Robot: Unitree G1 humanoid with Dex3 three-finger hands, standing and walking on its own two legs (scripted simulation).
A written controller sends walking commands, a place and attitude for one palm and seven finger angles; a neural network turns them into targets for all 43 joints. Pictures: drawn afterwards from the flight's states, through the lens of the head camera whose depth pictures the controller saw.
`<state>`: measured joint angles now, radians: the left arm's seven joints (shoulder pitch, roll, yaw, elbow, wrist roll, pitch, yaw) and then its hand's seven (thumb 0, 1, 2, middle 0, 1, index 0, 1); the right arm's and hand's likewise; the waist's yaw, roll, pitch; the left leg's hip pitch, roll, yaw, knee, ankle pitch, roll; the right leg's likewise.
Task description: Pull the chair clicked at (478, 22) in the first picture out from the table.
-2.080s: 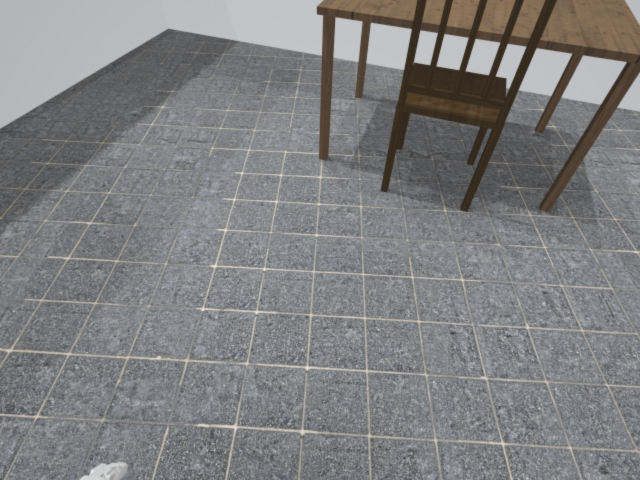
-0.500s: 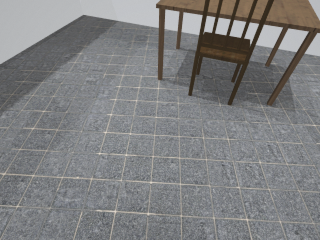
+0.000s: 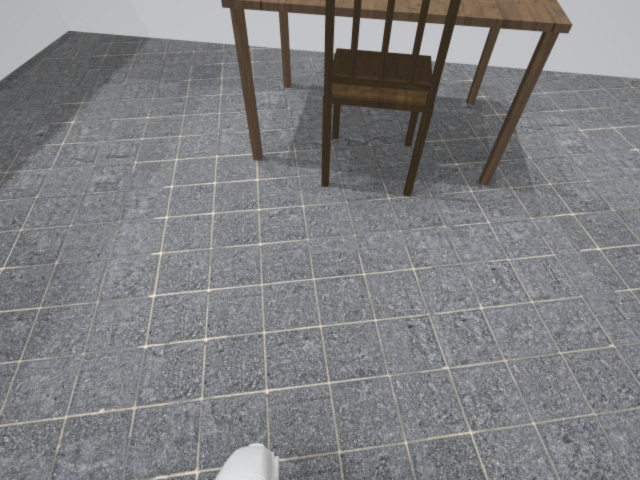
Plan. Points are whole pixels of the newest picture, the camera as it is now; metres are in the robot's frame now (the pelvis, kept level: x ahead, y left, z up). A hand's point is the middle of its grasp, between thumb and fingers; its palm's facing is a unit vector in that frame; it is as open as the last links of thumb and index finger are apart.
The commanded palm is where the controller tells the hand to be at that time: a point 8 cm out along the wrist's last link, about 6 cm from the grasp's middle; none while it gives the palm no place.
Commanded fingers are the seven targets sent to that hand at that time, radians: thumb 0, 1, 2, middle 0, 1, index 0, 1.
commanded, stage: walk to a spot facing it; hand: left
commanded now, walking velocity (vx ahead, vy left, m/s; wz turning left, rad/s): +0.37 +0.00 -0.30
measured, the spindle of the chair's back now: (387, 28) +1.42 -0.10 -0.05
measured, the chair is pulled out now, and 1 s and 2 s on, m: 0.00 0.00 0.00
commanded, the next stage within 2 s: turn to face it in 1.36 s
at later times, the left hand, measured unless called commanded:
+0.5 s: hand (196, 354) +0.32 +0.25 -0.17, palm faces -0.16 -0.97 -0.19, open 7.4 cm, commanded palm none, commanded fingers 0.00 0.90 0.90 -0.20 -0.30 -0.20 -0.30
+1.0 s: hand (279, 265) +0.52 +0.13 -0.17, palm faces -0.30 -0.93 -0.22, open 7.2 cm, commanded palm none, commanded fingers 0.00 0.90 0.90 -0.20 -0.30 -0.20 -0.30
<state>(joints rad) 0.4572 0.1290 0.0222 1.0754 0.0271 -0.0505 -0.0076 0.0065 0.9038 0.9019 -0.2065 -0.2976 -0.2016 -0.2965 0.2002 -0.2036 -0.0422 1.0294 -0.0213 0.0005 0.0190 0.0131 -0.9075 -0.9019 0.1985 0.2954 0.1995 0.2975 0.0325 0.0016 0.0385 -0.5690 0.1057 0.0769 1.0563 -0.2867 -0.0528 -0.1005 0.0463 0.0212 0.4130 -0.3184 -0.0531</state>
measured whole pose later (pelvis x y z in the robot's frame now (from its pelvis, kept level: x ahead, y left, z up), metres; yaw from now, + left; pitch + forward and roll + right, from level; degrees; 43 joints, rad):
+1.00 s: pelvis +0.41 -0.03 +0.00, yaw -20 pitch +0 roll -1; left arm 0.23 0.20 0.07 1.05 0.02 -0.06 0.00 -0.02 0.95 0.90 -0.21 -0.30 -0.20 -0.30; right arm 0.25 -0.16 -0.06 1.04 -0.03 -0.02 0.00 0.02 -0.94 -0.90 0.20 0.30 0.20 0.30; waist -0.03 0.02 0.03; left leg -0.54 0.17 0.10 0.94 -0.27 -0.05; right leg -0.18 0.02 -0.13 0.43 -0.26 -0.05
